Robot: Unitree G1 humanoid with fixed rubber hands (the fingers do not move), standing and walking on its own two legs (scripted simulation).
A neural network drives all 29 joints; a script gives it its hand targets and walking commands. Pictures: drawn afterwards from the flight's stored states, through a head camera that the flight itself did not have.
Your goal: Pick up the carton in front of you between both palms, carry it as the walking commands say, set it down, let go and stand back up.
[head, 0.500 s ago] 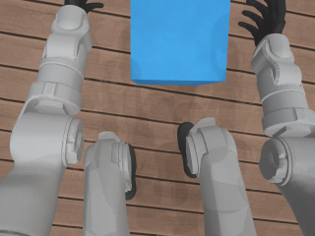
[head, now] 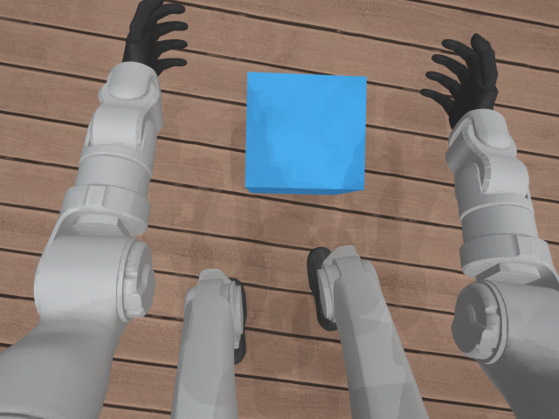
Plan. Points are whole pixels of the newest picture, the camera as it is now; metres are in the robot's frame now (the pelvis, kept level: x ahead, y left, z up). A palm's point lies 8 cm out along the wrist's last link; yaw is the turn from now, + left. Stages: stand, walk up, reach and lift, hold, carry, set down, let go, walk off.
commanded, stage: set down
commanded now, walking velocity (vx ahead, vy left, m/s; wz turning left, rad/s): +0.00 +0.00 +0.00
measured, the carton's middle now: (299, 144) +0.50 -0.09 -0.41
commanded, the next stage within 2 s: let go in 0.26 s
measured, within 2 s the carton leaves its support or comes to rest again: neither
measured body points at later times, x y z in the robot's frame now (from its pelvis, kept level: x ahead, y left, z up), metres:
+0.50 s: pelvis +0.03 -0.01 +0.13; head +0.30 -0.01 +0.49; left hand +0.52 +0.14 +0.02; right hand +0.44 -0.26 +0.02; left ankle +0.07 +0.12 -0.50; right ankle +0.11 -0.12 -0.50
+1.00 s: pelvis +0.10 -0.01 +0.23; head +0.22 +0.00 +0.66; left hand +0.36 +0.19 +0.12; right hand +0.30 -0.25 +0.15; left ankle +0.07 +0.12 -0.50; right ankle +0.11 -0.12 -0.50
